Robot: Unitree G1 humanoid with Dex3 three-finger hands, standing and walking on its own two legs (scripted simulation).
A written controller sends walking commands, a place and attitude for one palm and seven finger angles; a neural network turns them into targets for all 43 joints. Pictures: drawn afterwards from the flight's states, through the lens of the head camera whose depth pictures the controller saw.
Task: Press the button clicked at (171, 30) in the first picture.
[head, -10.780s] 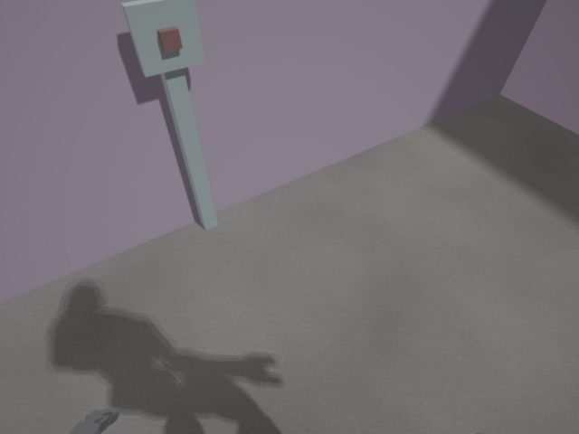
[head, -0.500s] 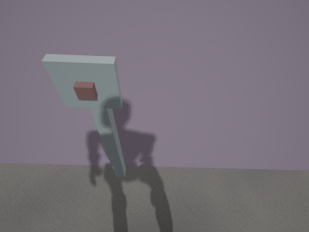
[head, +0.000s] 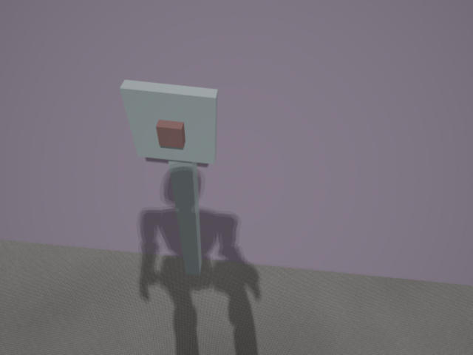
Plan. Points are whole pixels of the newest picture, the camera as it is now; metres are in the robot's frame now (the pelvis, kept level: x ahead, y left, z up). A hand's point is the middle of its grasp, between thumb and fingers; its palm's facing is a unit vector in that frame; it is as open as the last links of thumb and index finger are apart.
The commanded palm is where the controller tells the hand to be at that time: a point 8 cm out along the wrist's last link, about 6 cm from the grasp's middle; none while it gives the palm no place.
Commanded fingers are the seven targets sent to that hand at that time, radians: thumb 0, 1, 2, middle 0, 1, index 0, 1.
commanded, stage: come to a stop and stand still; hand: left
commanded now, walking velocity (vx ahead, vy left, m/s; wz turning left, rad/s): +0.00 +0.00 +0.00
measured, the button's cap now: (171, 132) +0.51 +0.18 +0.08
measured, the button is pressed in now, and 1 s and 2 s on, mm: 0 0 0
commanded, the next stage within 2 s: look again from close up in 1.72 s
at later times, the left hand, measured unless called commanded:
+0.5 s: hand out of the picture -0.05 +0.13 -0.17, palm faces +0.02 -0.99 -0.13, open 7.4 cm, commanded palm none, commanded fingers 0.00 0.90 0.90 -0.20 -0.30 -0.20 -0.30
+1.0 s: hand out of the picture -0.05 +0.10 -0.17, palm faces +0.04 -0.99 -0.14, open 7.4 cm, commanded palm none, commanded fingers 0.00 0.90 0.90 -0.20 -0.30 -0.20 -0.30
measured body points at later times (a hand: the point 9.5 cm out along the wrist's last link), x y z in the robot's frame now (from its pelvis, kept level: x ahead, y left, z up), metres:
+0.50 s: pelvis -0.03 -0.02 +0.00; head -0.02 -0.02 +0.45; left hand -0.05 +0.18 -0.16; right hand -0.05 -0.23 -0.16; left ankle +0.01 +0.07 -0.74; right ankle -0.05 -0.12 -0.74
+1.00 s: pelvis -0.01 -0.04 +0.00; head -0.01 -0.04 +0.45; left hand -0.05 +0.16 -0.16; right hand -0.04 -0.23 -0.16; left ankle +0.01 +0.07 -0.74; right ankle -0.05 -0.12 -0.74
